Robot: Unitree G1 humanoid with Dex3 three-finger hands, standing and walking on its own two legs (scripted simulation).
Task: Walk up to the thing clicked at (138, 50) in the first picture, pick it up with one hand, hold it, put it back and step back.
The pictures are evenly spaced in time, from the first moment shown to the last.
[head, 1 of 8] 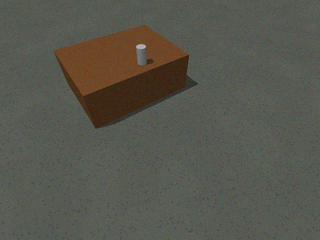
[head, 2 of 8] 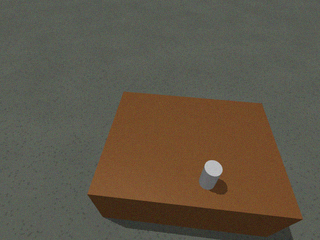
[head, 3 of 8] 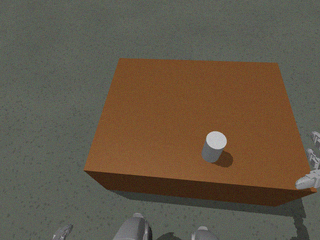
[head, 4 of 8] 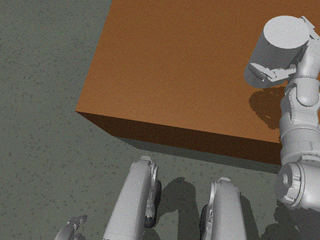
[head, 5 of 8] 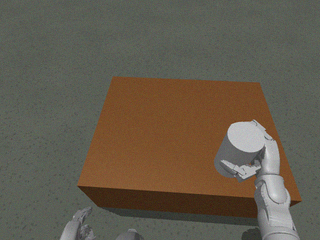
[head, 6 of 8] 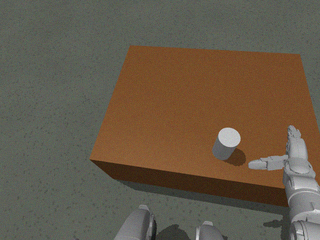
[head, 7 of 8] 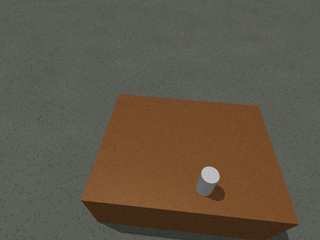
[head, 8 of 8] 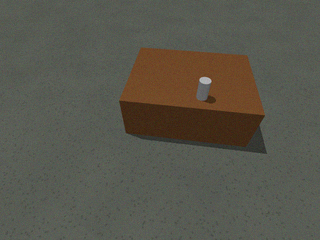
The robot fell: no
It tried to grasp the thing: yes
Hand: right
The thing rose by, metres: 0.36
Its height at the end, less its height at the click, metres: +0.00
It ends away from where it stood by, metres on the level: 0.01
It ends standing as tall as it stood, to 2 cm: yes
